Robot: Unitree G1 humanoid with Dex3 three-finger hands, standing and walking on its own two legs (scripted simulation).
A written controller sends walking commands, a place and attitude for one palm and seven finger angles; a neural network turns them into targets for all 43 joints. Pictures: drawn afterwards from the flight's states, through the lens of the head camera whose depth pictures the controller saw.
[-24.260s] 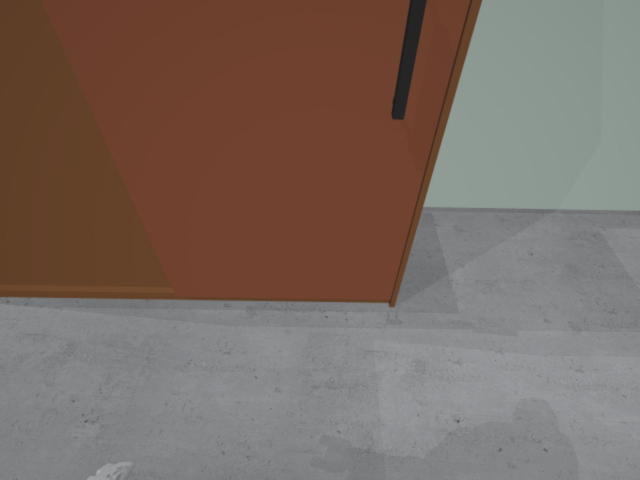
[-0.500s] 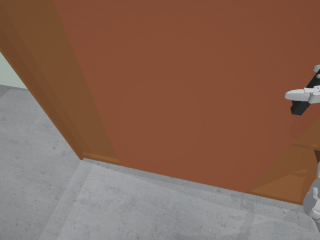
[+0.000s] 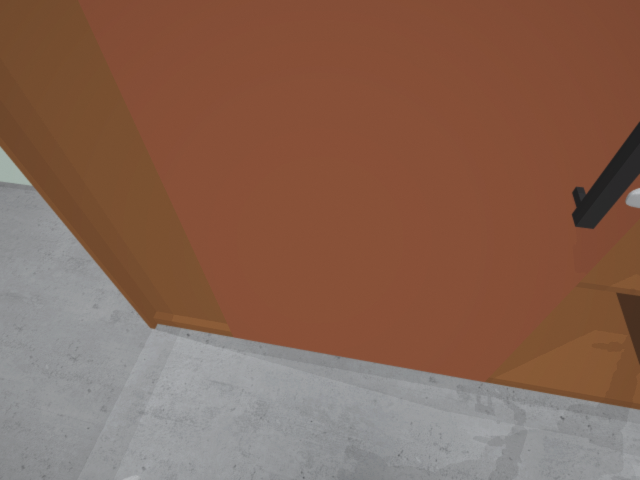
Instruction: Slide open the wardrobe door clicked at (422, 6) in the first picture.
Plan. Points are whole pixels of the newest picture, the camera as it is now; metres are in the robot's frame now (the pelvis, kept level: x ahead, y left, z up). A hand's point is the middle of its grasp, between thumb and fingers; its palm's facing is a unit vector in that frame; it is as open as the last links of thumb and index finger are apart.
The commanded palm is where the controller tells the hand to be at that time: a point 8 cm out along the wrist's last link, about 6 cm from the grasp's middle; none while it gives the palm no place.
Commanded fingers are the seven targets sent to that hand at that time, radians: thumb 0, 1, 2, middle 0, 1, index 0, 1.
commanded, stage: slip the hand off the handle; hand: right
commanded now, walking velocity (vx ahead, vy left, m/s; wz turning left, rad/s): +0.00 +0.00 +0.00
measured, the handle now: out of the picture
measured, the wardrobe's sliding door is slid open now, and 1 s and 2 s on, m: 0.47 0.47 0.47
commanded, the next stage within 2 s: draw the hand back to the body in 0.84 s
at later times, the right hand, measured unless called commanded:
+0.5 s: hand out of the picture +0.40 -0.35 +0.19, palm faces +0.44 +0.88 -0.16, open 14.7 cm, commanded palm +0.34 -0.39 +0.20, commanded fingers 0.00 0.55 -0.20 0.25 1.15 0.25 1.15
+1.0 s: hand out of the picture +0.31 -0.36 +0.20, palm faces +0.45 +0.88 -0.13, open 14.7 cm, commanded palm +0.27 -0.38 +0.20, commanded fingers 0.00 0.55 -0.20 0.25 1.15 0.25 1.15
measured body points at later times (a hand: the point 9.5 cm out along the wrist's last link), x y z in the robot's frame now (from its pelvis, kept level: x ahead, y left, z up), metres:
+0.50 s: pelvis +0.01 +0.00 +0.00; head +0.04 +0.00 +0.45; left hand +0.08 +0.27 -0.11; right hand +0.37 -0.40 +0.20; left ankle -0.06 +0.11 -0.73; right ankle +0.07 -0.11 -0.73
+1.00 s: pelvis -0.01 +0.00 +0.00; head -0.02 +0.01 +0.45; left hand +0.16 +0.24 -0.08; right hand +0.28 -0.40 +0.20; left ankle -0.06 +0.11 -0.73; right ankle +0.07 -0.11 -0.73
